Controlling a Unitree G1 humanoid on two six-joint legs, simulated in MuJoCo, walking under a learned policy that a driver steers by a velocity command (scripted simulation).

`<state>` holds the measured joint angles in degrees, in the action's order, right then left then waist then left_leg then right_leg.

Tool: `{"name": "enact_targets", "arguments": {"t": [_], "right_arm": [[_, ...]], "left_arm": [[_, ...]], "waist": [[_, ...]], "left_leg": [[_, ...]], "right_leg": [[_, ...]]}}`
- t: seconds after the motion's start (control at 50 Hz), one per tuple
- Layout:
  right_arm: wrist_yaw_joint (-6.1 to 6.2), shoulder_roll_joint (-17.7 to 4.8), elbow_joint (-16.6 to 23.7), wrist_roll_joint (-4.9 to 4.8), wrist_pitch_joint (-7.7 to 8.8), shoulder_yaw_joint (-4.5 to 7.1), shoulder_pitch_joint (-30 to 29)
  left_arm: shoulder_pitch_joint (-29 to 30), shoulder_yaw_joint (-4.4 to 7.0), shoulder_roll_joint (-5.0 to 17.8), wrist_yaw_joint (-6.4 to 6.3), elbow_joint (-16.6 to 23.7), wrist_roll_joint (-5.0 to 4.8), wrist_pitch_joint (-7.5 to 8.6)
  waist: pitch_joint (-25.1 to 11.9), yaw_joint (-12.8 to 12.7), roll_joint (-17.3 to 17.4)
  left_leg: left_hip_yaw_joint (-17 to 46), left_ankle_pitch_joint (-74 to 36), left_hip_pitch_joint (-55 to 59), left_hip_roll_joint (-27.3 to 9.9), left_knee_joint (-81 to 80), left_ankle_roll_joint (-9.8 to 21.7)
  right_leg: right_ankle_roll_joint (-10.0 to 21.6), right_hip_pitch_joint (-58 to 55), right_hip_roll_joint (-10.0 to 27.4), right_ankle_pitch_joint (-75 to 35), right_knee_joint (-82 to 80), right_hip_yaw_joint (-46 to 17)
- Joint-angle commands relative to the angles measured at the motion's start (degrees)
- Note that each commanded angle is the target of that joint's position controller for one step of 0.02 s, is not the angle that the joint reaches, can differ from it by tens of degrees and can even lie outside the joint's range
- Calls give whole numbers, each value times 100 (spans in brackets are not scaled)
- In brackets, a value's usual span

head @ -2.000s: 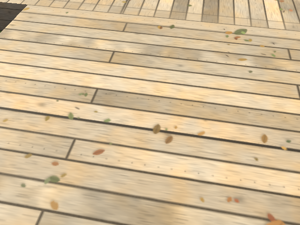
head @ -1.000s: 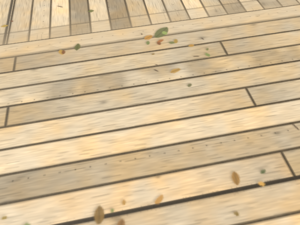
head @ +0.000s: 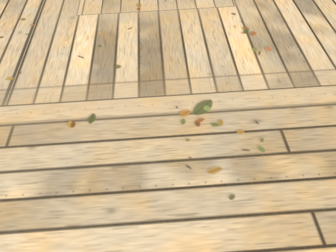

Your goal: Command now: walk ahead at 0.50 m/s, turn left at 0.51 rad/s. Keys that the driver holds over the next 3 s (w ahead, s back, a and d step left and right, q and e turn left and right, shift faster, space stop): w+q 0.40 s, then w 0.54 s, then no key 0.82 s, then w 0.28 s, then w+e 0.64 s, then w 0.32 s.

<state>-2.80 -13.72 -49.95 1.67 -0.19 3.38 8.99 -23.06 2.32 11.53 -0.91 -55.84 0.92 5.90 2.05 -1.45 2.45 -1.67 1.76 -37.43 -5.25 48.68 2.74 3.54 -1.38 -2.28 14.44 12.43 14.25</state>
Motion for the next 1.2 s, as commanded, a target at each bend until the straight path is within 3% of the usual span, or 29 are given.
{"name": "enact_targets", "arguments": {"t": [0.02,0.06,0.12,0.16,0.18,0.2,0.22,0.24,0.28,0.34,0.4,0.44,0.52,0.62,0.68,0.7,0.72,0.74,0.76,0.78,0.8,0.82,0.84,0.88,0.94,0.98,1.04,1.14,1.2], "right_arm": [[-60,-55,561,19,71,-71,-712],[-77,-87,679,36,86,-77,-899],[-35,-214,665,51,76,-14,-600],[23,-415,435,54,119,110,283],[88,-621,175,105,175,228,1117],[177,-1258,99,166,182,424,1613],[175,-1690,249,10,126,511,1315],[208,-1533,210,-96,70,474,1293],[265,-971,200,-116,117,320,776],[288,-756,264,-188,294,216,579],[265,-977,210,-183,374,260,936],[263,-937,166,-173,375,237,1220],[283,-845,50,-162,396,177,1694],[364,-900,-60,-74,412,127,1994],[409,-1058,-43,-45,450,137,1669],[396,-1116,-58,-22,458,146,1601],[368,-1113,-57,-39,465,136,1508],[341,-805,111,-71,493,45,1592],[307,-370,103,-274,472,-10,2422],[341,-833,27,-50,443,48,2070],[301,-822,111,-46,442,59,1608],[265,-724,178,-42,445,20,1333],[230,-667,204,-12,402,13,1235],[159,-542,163,52,291,-28,1367],[103,-458,252,74,223,-68,1015],[112,-406,376,65,213,-102,569],[140,-182,449,1,245,-213,162],[256,-260,386,-30,285,-236,-117],[344,-371,61,34,404,-178,593]], "left_arm": [[-177,129,730,-54,190,9,52],[-323,140,780,-84,113,25,-6],[-210,188,994,-136,113,48,-100],[-125,246,1178,-128,159,55,-212],[-12,254,1200,-94,238,29,-248],[-59,164,803,-45,508,-41,-225],[199,174,690,48,945,-44,-153],[882,195,904,78,1090,27,-90],[772,160,796,90,1033,-42,2],[540,152,717,129,1009,192,-294],[981,129,651,172,1222,183,-425],[1432,116,666,190,1371,163,-439],[2126,55,628,242,1583,132,-407],[2794,-10,659,292,1856,78,-309],[2083,58,848,241,1696,58,-249],[1449,121,971,180,1494,41,-221],[564,180,1075,105,1235,68,-169],[-355,273,1472,11,1113,201,-137],[-416,413,1973,55,1033,247,-177],[52,312,1445,129,1083,37,-243],[605,223,1079,148,1170,-16,-244],[819,164,856,166,1157,23,-217],[818,130,783,148,1086,25,-180],[675,94,725,144,907,-9,-97],[372,133,871,165,707,-59,-7],[228,107,838,160,599,-56,-9],[133,61,809,163,466,-53,-35],[-90,30,823,94,242,-38,-136],[140,32,835,26,195,-87,-195]], "waist": [[421,-73,-599],[437,-105,-604],[144,135,-813],[-399,512,-853],[-829,928,-575],[-1367,1006,261],[-1591,683,928],[-1028,814,-7],[-91,292,-465],[-178,-45,-286],[-119,37,-157],[-12,214,-23],[12,520,111],[179,714,161],[42,263,247],[-274,-8,222],[-737,-446,25],[-1480,-710,-552],[-1940,-249,-1975],[-1340,-140,-936],[-557,8,-530],[-248,63,-300],[-109,148,-438],[-156,293,-705],[-52,296,-656],[155,245,-580],[16,182,-680],[-180,18,-858],[-285,383,-625]], "left_leg": [[-364,-169,-70,81,-687,106],[-539,127,13,190,-987,261],[-843,953,751,647,-1187,601],[-866,1444,1782,1027,-1465,889],[-586,1235,2993,1046,-2040,1090],[1369,1856,4594,-343,-2255,1584],[4450,1392,5391,-1505,-3160,2342],[3776,1080,5035,-1388,-3347,2186],[2490,-4,3654,-919,-3500,1659],[1703,-1091,2957,-319,-3583,1424],[1548,-1269,2864,-105,-3675,1333],[1518,-1303,3058,-70,-3754,1190],[1435,-1686,3651,-68,-3698,917],[1520,-2098,4303,-338,-3527,900],[1397,-3479,4241,-430,-2988,684],[1305,-4124,4222,-330,-2289,610],[1078,-3858,3850,-87,-1208,519],[867,-2005,2864,247,432,440],[479,2582,1022,1398,2313,197],[948,2552,512,1051,2679,304],[903,2028,433,783,2518,289],[815,1748,517,592,2237,269],[739,1657,625,448,1993,235],[595,1537,945,337,1697,120],[368,1223,539,151,1325,-30],[180,925,290,76,821,-172],[-115,429,801,232,-310,-270],[-135,111,1363,491,-1314,-120],[-33,-210,2309,587,-2452,127]], "right_leg": [[322,56,1666,-2671,-393,-357],[306,-318,1759,-3239,-154,-196],[263,-642,1826,-5508,789,79],[275,-554,1850,-6014,2329,128],[125,118,1740,-5059,3688,206],[-119,1940,1309,-2070,5618,196],[-387,3915,23,1703,7202,-717],[-332,4508,430,1178,7148,-1556],[-300,4106,849,433,6105,-1556],[-509,3378,937,312,5419,-1536],[-664,3646,909,-136,4829,-1405],[-687,3967,910,-599,4290,-1353],[-577,4132,794,-1335,3275,-1296],[-284,3999,537,-1383,2313,-1186],[32,2794,219,-794,1846,-1151],[142,2050,20,-589,1721,-1090],[292,905,109,-822,1387,-1159],[570,-477,1328,-225,1376,-2482],[1422,-1556,2709,-115,706,-5320],[1296,-932,2463,471,343,-5578],[1185,-101,2269,489,257,-4549],[1049,411,1981,-33,89,-3919],[920,701,1741,-495,-15,-3417],[816,1003,1484,-1160,-194,-2862],[902,962,1403,-1464,-466,-2474],[893,926,1328,-2761,-450,-2122],[666,956,1016,-4605,-51,-1431],[520,432,1161,-4739,507,-1481],[324,342,1139,-4314,1442,-1633]]}}
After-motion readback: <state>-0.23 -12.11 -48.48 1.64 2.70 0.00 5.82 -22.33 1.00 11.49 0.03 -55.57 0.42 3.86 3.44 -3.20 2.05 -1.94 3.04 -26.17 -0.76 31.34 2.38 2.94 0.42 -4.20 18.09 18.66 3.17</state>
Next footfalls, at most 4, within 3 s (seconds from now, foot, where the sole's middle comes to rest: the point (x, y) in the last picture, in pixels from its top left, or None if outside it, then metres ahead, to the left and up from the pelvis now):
0.18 left None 0.24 0.10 -0.78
0.72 right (176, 226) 0.59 0.04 -0.78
1.22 left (121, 195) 0.73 0.28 -0.78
1.56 right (171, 197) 0.73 0.06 -0.78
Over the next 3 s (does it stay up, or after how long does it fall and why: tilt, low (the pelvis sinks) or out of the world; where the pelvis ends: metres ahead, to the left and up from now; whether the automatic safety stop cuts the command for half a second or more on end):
stays up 1.18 0.28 -0.01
